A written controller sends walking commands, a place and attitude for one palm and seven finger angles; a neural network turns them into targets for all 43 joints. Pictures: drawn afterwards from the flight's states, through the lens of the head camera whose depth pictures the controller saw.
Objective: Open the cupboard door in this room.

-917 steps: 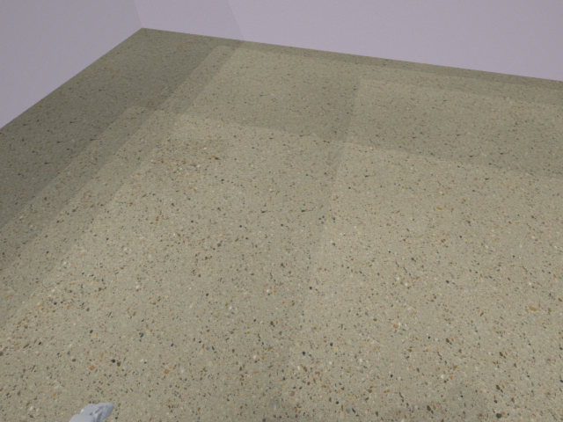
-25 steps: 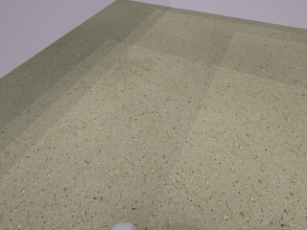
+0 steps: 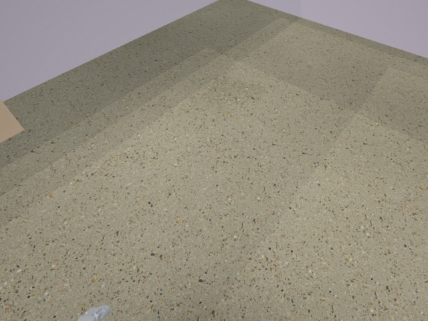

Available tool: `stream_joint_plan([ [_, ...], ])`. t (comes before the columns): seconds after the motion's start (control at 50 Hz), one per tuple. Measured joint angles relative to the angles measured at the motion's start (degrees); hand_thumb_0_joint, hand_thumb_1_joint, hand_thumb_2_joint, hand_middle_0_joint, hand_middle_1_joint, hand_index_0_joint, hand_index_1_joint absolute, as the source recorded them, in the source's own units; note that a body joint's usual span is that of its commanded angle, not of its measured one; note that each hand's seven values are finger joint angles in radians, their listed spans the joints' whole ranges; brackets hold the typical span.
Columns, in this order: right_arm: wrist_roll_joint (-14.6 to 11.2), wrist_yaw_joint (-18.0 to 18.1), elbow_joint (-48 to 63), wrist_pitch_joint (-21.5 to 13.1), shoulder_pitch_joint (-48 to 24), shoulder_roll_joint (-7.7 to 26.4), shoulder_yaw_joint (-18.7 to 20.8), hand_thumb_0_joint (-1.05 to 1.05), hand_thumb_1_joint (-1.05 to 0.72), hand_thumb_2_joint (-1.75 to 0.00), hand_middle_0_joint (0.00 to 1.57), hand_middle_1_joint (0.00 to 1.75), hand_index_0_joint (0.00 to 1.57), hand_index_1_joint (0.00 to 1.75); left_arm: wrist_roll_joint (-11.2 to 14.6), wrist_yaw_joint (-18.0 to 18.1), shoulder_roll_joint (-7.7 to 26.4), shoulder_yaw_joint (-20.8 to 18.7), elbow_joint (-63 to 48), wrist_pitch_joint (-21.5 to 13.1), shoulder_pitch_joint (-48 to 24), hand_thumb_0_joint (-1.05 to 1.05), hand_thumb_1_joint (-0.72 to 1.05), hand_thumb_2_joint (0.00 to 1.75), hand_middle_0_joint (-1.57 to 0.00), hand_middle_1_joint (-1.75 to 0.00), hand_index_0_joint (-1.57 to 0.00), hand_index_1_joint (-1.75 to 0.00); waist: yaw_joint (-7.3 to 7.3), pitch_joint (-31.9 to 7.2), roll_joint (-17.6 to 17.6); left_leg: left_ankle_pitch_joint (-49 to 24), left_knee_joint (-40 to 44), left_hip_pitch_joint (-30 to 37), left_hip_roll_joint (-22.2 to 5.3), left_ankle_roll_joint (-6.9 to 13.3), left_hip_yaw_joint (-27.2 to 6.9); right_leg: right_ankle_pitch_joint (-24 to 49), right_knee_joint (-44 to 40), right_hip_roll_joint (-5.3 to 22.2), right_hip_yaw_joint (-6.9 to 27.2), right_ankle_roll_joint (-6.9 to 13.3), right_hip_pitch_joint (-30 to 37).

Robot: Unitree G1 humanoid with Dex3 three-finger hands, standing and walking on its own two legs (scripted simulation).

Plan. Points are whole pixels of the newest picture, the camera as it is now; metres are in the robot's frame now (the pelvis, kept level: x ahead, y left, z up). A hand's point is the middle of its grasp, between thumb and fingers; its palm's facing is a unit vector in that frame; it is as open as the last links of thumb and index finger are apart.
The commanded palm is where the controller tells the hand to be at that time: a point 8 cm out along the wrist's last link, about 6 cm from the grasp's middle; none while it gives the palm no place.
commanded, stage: turn or walk to find it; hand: left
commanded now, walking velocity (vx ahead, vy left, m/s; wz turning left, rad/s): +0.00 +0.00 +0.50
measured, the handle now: out of the picture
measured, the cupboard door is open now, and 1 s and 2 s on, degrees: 0 0 0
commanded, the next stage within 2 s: none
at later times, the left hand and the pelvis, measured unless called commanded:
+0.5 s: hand out of the picture -0.05 +0.21 -0.18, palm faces +0.31 -0.92 -0.23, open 7.4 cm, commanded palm none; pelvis -0.03 +0.01 -0.01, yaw +17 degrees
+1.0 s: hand out of the picture -0.02 +0.22 -0.15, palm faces +0.48 -0.83 -0.28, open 7.4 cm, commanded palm none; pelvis -0.03 -0.01 -0.01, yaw +31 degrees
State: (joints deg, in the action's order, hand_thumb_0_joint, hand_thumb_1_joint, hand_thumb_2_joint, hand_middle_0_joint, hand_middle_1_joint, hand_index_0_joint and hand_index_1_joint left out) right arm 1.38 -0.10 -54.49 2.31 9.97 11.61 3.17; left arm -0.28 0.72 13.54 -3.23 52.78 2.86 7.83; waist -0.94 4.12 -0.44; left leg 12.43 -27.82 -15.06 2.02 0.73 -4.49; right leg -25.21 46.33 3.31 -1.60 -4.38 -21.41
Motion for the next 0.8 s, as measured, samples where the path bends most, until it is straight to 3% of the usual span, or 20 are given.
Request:
stream_joint_plan([
  [0.06, -0.18, -0.06, 0.05, 0.5, 1.06, 0.57, 0.6, 0.0, -0.9, -0.9, 0.2, 0.3, 0.21, 0.3, 0.14, -0.04, -0.74, 0.53, -1.31, -1.1, -0.4, 0.01, 0.91, 0.89, -0.19, -0.3, -0.2, -0.3, -0.46, -0.47, -0.87, 0.65, -2.66, -2.24, 0.84, -1.13, -1.8, 5.69, -12.27, -0.98, -0.67, 0.46, 5.25],
  [0.1, -0.53, -0.12, -0.11, 0.87, 1.48, 1.57, 1.27, 0.0, -0.9, -0.9, 0.2, 0.3, 0.21, 0.3, -0.33, 0.15, -1.86, 0.95, -1.71, -2.05, -0.39, 0.01, 0.91, 0.89, -0.19, -0.3, -0.2, -0.3, -0.58, -0.1, -2.75, 5.81, -8.41, -4.73, 0.8, -1.65, -2.9, 9.76, -14.09, -1.54, -2.43, 3.69, 6.15],
  [0.14, -0.35, -0.18, -0.52, 1.64, 1.89, 2.26, 1.78, 0.0, -0.91, -0.9, 0.2, 0.29, 0.2, 0.3, -0.41, 0.21, -2.77, 1.29, -2.11, -2.44, 0.36, 0.01, 0.91, 0.89, -0.2, -0.3, -0.2, -0.3, -0.65, 0.0, -3.14, 12.63, -19.81, -8.57, 1.43, -1.87, -1.67, 8.57, -13.48, -0.68, -3.83, 5.04, 6.56],
  [0.2, -0.13, -0.66, -1.02, 2.31, 2.19, 3.13, 2.34, 0.0, -0.91, -0.9, 0.2, 0.29, 0.2, 0.3, -0.43, 0.38, -3.7, 1.44, -1.94, -2.13, 1.91, 0.01, 0.91, 0.89, -0.2, -0.3, -0.21, -0.3, -0.71, 0.15, -3.18, 11.79, -33.96, -12.66, 0.43, -2.56, 0.82, 8.71, -15.31, 0.41, -5.31, 5.21, 8.11],
  [0.26, -0.09, -0.94, -1.26, 2.46, 2.6, 3.38, 2.37, 0.0, -0.91, -0.9, 0.2, 0.29, 0.2, 0.3, -0.59, 0.5, -4.04, 1.47, -1.3, -1.97, 3.08, 0.01, 0.9, 0.89, -0.2, -0.3, -0.21, -0.3, -0.91, 0.41, -2.6, 9.95, -38.4, -13.39, -1.52, -3.66, 2.33, 9.33, -16.56, 1.5, -6.92, 5.09, 9.02],
  [0.32, -0.22, -1.01, -1.73, 2.7, 2.64, 3.2, 2.1, 0.0, -0.91, -0.9, 0.2, 0.29, 0.2, 0.3, -0.83, 0.45, -3.94, 1.46, -0.74, -1.99, 3.98, 0.01, 0.9, 0.89, -0.2, -0.3, -0.21, -0.3, -0.61, 0.81, -1.5, 11.06, -34.85, -11.44, -3.09, -4.39, 3.46, 9.43, -16.86, 2.81, -8.45, 4.79, 9.29],
  [0.42, -0.68, -0.93, -2.09, 2.44, 1.14, 2.57, 1.19, 0.0, -0.91, -0.9, 0.19, 0.29, 0.2, 0.3, -1.17, 0.09, -2.67, 1.07, -0.04, -1.87, 4.95, 0.01, 0.9, 0.89, -0.2, -0.3, -0.21, -0.3, 0.78, 1.8, 0.45, 13.99, -21.69, -5.96, -4.23, -4.32, 6.09, 8.78, -15.12, 5.19, -10.96, 3.61, 8.33],
  [0.48, -0.84, -0.89, -1.21, 1.43, 0.05, 2.23, 0.66, 0.0, -0.91, -0.9, 0.19, 0.29, 0.2, 0.3, -0.99, -0.03, -1.19, 0.48, 0.6, -1.45, 5.63, 0.01, 0.9, 0.89, -0.2, -0.3, -0.21, -0.3, 1.26, 1.92, 1.54, 9.38, -10.43, -1.43, -3.98, -3.64, 8.02, 7.32, -11.76, 6.86, -12.51, 2.2, 6.81],
  [0.5, -0.78, -0.95, -0.73, 0.84, -0.16, 2.21, 0.58, 0.0, -0.91, -0.9, 0.19, 0.29, 0.2, 0.3, -0.75, -0.08, -0.58, 0.19, 0.71, -1.11, 6.02, 0.01, 0.9, 0.89, -0.2, -0.3, -0.21, -0.3, 1.32, 1.63, 1.87, 6.1, -6.84, -0.26, -3.72, -2.43, 8.1, 6.29, -9.5, 7.55, -12.83, 1.6, 5.66],
  [0.52, -0.66, -0.93, -0.47, 0.33, -0.74, 1.69, 0.56, 0.0, -0.91, -0.9, 0.2, 0.29, 0.2, 0.3, -0.54, -0.07, 0.27, -0.21, 1.07, -0.53, 5.94, 0.01, 0.9, 0.89, -0.2, -0.3, -0.21, -0.3, 1.63, 1.9, 2.99, 5.71, -7.44, -0.76, -2.96, -1.05, 8.3, 2.27, -5.8, 7.98, -11.39, 0.97, 3.97],
  [0.56, -0.5, -0.72, 0.12, -0.54, -1.4, 0.86, 0.23, 0.0, -0.91, -0.9, 0.2, 0.29, 0.2, 0.3, -0.5, 0.28, 1.49, -0.68, 2.13, 1.0, 5.49, 0.01, 0.9, 0.89, -0.2, -0.3, -0.21, -0.3, 1.92, 2.03, 3.73, 6.76, -8.42, -1.33, -2.53, 0.56, 8.02, -4.48, 3.46, 6.16, -7.05, 0.55, 0.1],
  [0.64, -0.29, 0.2, 0.47, -1.04, -1.24, 0.07, -0.36, 0.0, -0.91, -0.9, 0.2, 0.29, 0.2, 0.3, -0.37, -0.04, 2.32, -1.06, 3.01, 1.46, 3.93, 0.01, 0.91, 0.89, -0.19, -0.3, -0.2, -0.3, 1.6, 1.36, 2.86, 4.41, -3.93, -0.01, -2.07, 1.12, 5.74, -1.89, 14.48, 3.0, -2.98, 0.0, -4.83],
  [0.8, -0.22, 0.15, 0.4, -0.73, -0.11, -0.3, -0.42, 0.0, -0.9, -0.9, 0.2, 0.3, 0.21, 0.3, -0.17, -0.04, 1.31, -0.37, 0.55, 0.45, 0.48, 0.01, 0.91, 0.89, -0.19, -0.3, -0.2, -0.3, 0.72, 0.42, 1.39, 0.69, 1.13, 1.28, -0.05, 1.48, 1.75, 0.65, 9.41, 1.15, 0.2, -0.77, -4.22],
])
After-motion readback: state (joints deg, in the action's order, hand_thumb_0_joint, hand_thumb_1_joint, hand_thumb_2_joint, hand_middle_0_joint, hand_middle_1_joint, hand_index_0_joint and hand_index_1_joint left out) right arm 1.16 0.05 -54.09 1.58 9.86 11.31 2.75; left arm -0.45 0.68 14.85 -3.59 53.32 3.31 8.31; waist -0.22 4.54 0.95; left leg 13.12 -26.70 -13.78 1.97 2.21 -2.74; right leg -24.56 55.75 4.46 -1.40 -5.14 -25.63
